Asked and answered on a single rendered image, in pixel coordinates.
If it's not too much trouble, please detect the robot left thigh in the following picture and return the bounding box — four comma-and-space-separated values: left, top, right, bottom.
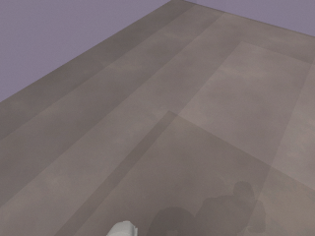
106, 221, 138, 236

